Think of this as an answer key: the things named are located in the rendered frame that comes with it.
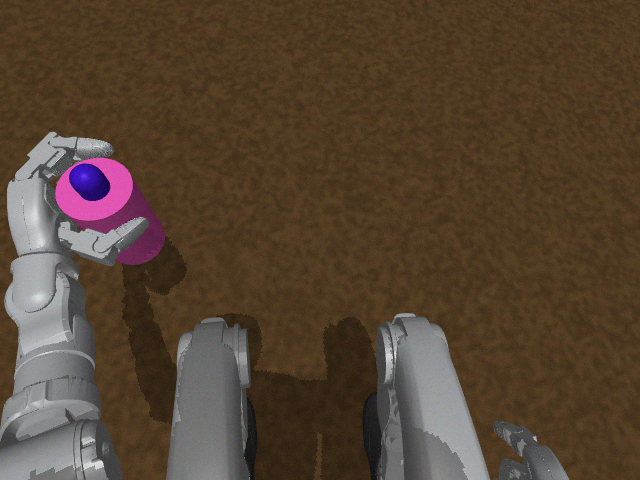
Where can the right robot hand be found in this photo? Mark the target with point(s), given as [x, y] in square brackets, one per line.
[540, 463]

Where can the left robot hand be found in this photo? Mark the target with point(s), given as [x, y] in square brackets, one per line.
[36, 222]

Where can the bottle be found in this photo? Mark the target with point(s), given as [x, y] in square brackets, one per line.
[100, 194]

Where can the left robot arm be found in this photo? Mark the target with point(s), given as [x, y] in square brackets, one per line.
[50, 428]

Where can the right robot foot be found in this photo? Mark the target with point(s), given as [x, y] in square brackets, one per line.
[372, 435]

